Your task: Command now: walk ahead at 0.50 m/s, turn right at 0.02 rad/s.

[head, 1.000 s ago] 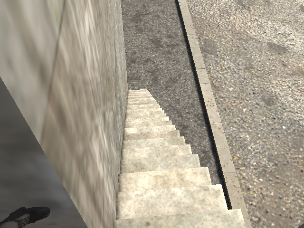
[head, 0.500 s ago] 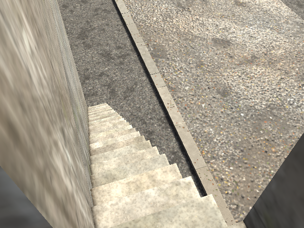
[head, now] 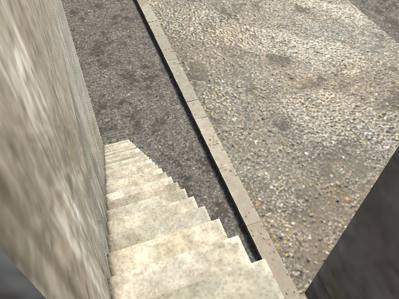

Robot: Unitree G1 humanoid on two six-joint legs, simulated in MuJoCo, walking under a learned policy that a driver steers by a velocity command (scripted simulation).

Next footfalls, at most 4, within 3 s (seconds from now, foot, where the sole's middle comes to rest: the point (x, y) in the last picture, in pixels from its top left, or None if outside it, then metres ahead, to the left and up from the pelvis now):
0.08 right None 0.07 -0.13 -0.77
0.46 left None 0.25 0.05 -0.77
0.88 right None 0.46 -0.22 -0.77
1.08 left None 0.43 0.01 -0.81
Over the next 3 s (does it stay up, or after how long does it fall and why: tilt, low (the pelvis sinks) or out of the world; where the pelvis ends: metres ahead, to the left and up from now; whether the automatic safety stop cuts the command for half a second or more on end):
stays up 1.25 0.11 -0.88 its command is cut before an obstacle after 1.7 s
